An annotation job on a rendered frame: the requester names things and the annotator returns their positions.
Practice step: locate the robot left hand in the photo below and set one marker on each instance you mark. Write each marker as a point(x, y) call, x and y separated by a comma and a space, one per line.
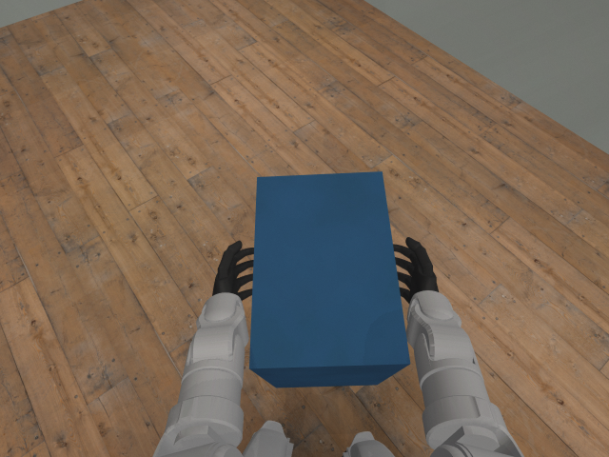
point(228, 271)

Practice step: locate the right robot forearm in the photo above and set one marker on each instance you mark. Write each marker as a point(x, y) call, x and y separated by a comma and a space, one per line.
point(457, 406)

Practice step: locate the robot left thigh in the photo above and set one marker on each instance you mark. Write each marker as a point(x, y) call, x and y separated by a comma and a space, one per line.
point(268, 443)

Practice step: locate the robot left shin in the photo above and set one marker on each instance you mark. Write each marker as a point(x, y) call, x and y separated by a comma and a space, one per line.
point(273, 426)

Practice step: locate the left robot forearm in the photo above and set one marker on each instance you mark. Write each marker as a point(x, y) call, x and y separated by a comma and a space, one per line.
point(208, 408)

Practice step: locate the carton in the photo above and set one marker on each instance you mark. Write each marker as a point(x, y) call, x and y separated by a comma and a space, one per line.
point(326, 303)

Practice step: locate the robot right hand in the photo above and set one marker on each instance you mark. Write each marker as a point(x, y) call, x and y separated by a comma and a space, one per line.
point(421, 269)

